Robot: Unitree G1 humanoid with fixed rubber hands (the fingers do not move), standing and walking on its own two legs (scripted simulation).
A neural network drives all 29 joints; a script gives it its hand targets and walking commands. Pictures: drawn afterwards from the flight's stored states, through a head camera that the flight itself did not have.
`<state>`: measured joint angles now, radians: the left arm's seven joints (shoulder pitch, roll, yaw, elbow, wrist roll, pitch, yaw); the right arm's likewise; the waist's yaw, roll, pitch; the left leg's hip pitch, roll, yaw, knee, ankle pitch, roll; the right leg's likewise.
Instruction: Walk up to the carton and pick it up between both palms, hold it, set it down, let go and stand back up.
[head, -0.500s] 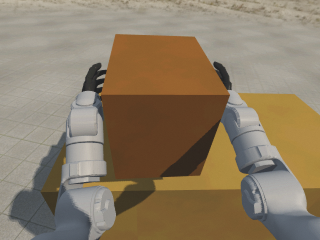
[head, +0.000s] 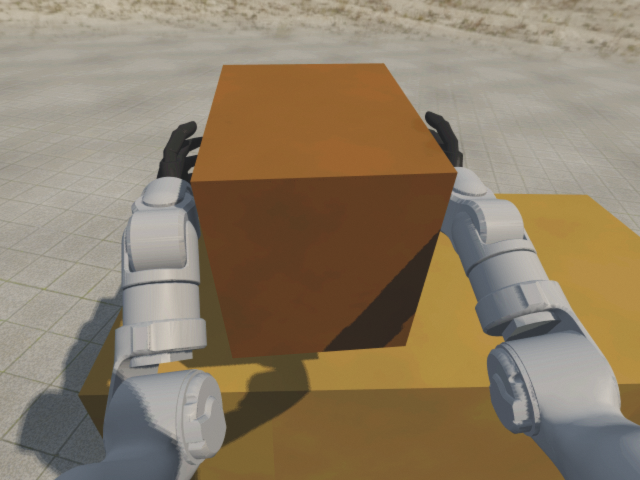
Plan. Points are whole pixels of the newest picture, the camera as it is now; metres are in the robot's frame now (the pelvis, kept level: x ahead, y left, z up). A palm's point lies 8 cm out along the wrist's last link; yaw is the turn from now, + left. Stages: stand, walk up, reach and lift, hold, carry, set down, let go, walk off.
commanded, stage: reach and lift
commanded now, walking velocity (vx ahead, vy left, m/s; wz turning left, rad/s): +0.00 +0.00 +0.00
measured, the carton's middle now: (312, 202) +0.41 +0.00 +0.22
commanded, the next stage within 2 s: hold in 0.22 s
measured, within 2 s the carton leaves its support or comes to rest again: neither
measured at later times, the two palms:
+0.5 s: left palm (170, 171) +0.36 +0.16 +0.28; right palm (449, 151) +0.37 -0.16 +0.30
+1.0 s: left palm (169, 162) +0.36 +0.15 +0.30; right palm (454, 138) +0.36 -0.16 +0.32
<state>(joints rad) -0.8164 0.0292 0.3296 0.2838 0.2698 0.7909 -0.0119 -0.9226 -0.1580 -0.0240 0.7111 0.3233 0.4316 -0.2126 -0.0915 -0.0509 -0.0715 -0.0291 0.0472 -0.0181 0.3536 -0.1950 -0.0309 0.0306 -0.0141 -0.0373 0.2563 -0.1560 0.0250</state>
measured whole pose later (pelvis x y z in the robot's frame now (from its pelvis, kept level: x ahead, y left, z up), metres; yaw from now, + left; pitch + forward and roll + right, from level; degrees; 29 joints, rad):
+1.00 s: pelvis +0.00 -0.01 +0.00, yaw +0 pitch -6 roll -1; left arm -0.93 0.07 0.36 0.38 0.25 0.88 -0.02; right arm -1.09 -0.21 0.02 0.81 0.39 0.57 -0.25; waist -0.07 -0.03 -0.15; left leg -0.07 0.06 -0.02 0.36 -0.19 -0.04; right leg -0.02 0.00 -0.04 0.27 -0.16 0.01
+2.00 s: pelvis +0.00 -0.01 +0.00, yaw +0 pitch -5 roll -1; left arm -0.95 0.08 0.35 0.40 0.25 0.88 -0.03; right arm -1.09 -0.21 0.02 0.81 0.40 0.58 -0.25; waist -0.07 -0.03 -0.16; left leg -0.08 0.06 -0.03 0.36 -0.19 -0.04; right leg -0.02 0.00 -0.04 0.27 -0.16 0.01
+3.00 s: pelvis +0.00 -0.01 +0.00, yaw +0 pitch -5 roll -1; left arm -0.95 0.08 0.35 0.40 0.25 0.87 -0.03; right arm -1.09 -0.22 0.03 0.82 0.41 0.58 -0.26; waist -0.07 -0.03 -0.16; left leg -0.08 0.06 -0.03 0.36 -0.19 -0.04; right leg -0.02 0.00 -0.04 0.26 -0.16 0.01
